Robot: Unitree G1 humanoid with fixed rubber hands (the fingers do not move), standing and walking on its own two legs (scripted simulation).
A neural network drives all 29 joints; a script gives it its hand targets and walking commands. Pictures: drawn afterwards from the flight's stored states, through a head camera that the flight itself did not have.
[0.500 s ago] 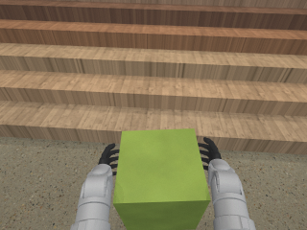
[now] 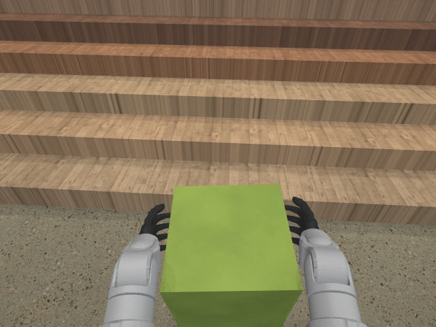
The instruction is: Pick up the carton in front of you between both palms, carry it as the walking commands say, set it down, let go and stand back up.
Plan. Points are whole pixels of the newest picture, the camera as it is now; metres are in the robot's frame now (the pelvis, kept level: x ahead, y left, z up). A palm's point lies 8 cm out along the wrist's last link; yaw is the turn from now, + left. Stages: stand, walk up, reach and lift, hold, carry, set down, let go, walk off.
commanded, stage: hold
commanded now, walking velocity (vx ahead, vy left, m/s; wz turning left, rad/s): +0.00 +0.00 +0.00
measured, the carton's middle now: (228, 260) +0.29 -0.01 -0.02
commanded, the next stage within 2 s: carry in 0.94 s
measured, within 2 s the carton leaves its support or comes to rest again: neither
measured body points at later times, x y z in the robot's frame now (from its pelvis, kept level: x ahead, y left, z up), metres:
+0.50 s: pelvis -0.01 +0.00 +0.00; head -0.05 +0.00 +0.45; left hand +0.30 +0.14 +0.04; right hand +0.30 -0.16 +0.05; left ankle +0.02 +0.12 -0.74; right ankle +0.01 -0.13 -0.74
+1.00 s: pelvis +0.00 +0.00 +0.00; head -0.04 +0.00 +0.45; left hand +0.30 +0.14 +0.04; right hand +0.30 -0.16 +0.05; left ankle +0.02 +0.12 -0.74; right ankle +0.01 -0.13 -0.74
